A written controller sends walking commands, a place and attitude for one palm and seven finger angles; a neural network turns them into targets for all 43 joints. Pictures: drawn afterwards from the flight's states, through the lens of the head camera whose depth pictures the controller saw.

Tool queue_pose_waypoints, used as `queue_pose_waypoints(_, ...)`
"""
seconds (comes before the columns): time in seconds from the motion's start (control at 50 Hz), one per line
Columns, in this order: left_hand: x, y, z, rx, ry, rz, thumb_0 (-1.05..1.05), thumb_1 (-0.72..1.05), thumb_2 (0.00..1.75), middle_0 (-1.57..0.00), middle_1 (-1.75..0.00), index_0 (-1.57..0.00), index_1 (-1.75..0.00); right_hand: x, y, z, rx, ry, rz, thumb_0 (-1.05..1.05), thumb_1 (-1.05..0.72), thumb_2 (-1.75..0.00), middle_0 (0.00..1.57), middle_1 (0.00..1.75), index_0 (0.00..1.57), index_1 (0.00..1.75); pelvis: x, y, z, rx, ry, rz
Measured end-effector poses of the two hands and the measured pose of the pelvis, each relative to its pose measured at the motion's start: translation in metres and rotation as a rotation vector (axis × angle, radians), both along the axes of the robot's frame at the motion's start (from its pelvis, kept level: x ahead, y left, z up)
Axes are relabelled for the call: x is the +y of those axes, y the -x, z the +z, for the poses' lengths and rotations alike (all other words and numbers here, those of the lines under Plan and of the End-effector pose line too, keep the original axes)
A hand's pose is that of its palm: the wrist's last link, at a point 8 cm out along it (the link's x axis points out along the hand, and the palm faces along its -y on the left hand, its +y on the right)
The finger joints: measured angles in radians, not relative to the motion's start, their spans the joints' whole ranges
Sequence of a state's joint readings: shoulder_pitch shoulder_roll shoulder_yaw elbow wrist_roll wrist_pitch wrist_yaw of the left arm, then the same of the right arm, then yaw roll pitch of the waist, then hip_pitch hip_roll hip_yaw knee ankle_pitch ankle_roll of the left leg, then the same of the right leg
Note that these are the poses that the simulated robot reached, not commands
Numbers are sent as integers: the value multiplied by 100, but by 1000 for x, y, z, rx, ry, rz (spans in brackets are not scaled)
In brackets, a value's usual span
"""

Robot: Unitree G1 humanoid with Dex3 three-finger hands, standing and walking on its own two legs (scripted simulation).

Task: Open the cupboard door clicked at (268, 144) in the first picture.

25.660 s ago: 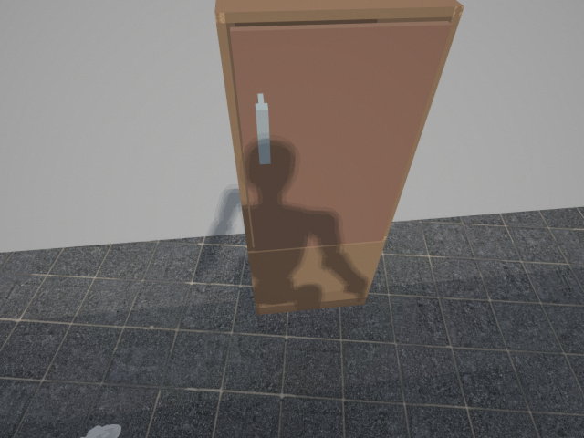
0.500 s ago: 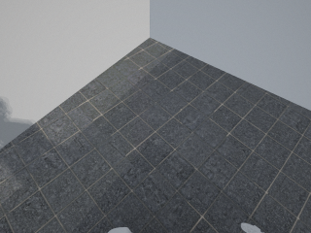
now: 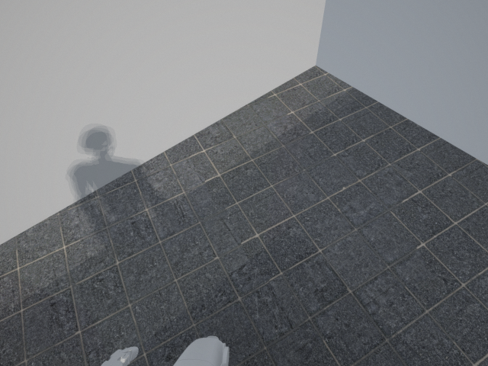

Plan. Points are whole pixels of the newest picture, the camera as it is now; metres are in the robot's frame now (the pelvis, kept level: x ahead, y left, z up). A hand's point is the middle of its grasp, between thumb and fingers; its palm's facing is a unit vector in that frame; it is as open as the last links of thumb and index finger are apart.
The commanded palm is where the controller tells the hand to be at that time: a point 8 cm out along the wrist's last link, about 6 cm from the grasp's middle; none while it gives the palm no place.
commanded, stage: turn to face it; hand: left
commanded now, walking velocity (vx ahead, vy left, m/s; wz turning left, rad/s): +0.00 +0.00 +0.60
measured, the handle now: out of the picture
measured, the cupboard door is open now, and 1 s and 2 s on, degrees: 39 39 39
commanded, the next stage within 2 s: none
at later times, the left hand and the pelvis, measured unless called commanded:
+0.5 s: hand out of the picture +0.05 +0.25 -0.16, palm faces +0.31 -0.91 -0.27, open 7.4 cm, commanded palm none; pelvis +0.01 +0.01 +0.00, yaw +17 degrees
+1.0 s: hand out of the picture -0.07 +0.18 -0.19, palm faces +0.62 -0.75 -0.22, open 7.4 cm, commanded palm none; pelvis +0.02 +0.00 -0.01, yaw +37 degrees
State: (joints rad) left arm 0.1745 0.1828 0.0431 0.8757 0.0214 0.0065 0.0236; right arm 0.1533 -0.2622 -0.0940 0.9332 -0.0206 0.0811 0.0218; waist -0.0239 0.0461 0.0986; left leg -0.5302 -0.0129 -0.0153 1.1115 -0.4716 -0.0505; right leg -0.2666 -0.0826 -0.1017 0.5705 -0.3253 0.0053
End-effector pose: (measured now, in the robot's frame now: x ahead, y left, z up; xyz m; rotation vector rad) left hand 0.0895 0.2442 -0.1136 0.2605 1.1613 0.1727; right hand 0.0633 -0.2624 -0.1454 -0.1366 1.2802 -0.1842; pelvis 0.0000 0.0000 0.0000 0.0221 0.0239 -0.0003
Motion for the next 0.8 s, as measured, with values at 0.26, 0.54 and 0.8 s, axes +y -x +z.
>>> queue_pose_waypoints(0.26, 27, 79, -41, 111, 80, 241, 1, 91, 90, -20, -30, -20, -30, 40, -92, 14, -100, 56, 254, 1, -91, -90, 20, 30, 19, 30, 17, -9, -14, -5, 4, 184)
queue_pose_waypoints(0.54, 38, 57, -4, -18, 8, 340, 1, 91, 90, -20, -30, -19, -30, 45, -100, 14, -43, 26, 368, 0, -91, -90, 21, 30, 20, 30, 0, -17, 1, 1, 33, 324)
queue_pose_waypoints(0.8, -28, 102, -1, 17, 38, 508, 1, 91, 90, -20, -30, -20, -30, 34, -151, 10, 4, 4, 498, 1, -91, -90, 20, 30, 19, 30, -27, -33, 6, -6, -18, 504)
